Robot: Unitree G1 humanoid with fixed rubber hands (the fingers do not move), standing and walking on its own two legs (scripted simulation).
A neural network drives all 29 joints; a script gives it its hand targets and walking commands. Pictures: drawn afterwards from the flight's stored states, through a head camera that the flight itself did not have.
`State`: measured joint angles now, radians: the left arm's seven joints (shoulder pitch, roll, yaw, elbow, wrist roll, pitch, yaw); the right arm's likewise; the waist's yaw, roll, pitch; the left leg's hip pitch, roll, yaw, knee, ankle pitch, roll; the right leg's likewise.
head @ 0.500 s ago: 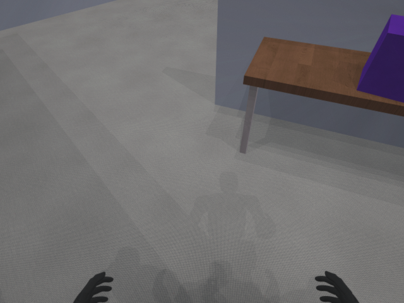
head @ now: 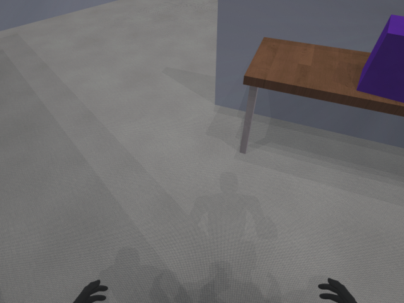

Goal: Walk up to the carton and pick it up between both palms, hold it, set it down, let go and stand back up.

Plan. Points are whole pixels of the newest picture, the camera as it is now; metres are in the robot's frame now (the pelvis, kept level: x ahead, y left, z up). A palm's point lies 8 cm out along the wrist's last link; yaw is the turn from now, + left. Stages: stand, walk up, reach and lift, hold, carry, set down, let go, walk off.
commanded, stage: stand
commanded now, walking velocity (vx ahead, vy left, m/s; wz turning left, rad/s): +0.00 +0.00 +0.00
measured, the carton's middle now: (399, 59) +1.03 -0.80 -0.04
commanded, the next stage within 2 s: walk up in 1.14 s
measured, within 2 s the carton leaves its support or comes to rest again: neither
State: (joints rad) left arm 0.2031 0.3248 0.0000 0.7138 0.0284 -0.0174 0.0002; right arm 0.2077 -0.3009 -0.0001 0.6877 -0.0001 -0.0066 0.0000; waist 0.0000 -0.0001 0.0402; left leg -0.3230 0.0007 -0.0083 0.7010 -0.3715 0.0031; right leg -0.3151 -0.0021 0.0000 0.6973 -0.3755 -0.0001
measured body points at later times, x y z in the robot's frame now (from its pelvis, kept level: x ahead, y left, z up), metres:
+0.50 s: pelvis +0.00 +0.00 +0.00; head +0.01 +0.00 +0.45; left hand +0.12 +0.28 -0.11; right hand +0.13 -0.27 -0.11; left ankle +0.00 +0.12 -0.72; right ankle +0.00 -0.12 -0.72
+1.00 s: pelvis -0.03 +0.00 +0.00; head -0.02 +0.00 +0.45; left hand +0.09 +0.29 -0.11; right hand +0.09 -0.28 -0.11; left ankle +0.00 +0.12 -0.72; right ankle +0.00 -0.12 -0.72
